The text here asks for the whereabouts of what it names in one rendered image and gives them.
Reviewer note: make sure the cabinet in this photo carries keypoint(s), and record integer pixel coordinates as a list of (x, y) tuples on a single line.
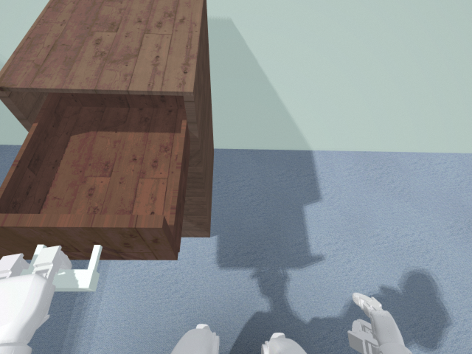
[(149, 47)]

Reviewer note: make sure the right robot hand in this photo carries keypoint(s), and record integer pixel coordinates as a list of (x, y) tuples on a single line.
[(366, 338)]

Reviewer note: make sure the robot right thigh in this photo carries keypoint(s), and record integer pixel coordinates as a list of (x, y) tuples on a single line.
[(281, 346)]

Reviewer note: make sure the drawer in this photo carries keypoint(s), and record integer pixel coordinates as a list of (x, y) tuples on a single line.
[(99, 169)]

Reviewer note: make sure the right robot shin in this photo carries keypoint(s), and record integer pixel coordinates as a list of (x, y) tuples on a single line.
[(277, 335)]

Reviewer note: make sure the left robot hand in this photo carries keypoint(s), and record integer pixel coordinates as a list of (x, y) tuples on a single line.
[(25, 299)]

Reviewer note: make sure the handle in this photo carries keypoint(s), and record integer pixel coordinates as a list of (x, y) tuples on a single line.
[(73, 279)]

